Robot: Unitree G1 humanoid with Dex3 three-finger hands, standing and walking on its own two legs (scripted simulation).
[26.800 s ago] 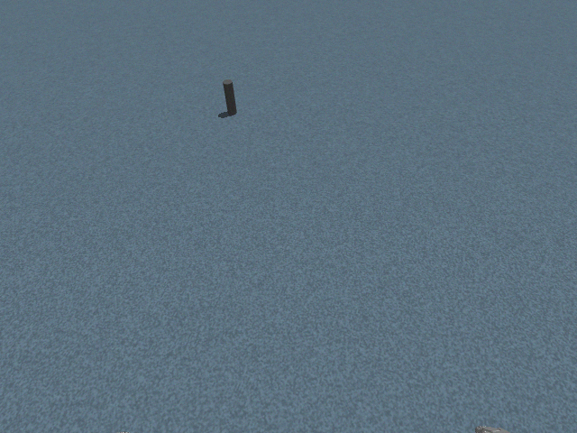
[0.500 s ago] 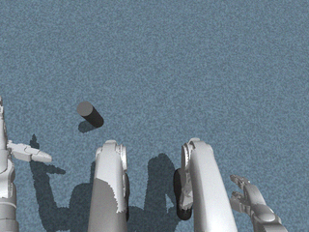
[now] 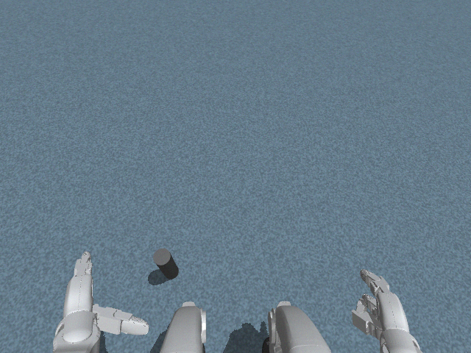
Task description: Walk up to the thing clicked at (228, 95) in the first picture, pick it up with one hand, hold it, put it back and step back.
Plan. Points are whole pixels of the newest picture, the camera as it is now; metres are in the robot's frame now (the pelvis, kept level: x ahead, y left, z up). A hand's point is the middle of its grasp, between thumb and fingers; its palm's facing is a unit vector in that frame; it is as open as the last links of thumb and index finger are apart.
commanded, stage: home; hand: left
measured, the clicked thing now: (167, 264) +0.40 +0.23 -0.57
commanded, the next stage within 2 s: stand in 1.98 s
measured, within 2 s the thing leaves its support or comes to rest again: neither
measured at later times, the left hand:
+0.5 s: hand (114, 307) +0.19 +0.20 +0.00, palm faces +0.13 -0.95 -0.30, open 17.7 cm
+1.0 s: hand (129, 309) +0.19 +0.17 +0.00, palm faces +0.11 -0.95 -0.29, open 17.7 cm
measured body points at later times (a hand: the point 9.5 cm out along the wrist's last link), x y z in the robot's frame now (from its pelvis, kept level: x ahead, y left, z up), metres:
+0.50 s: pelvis +0.03 +0.01 +0.05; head +0.05 +0.01 +0.50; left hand +0.18 +0.24 +0.02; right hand +0.20 -0.22 -0.02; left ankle +0.03 +0.13 -0.63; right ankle +0.02 -0.13 -0.63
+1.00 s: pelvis +0.02 -0.01 +0.05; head +0.05 -0.01 +0.50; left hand +0.18 +0.22 +0.02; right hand +0.18 -0.25 -0.02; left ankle +0.03 +0.13 -0.63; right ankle +0.02 -0.13 -0.63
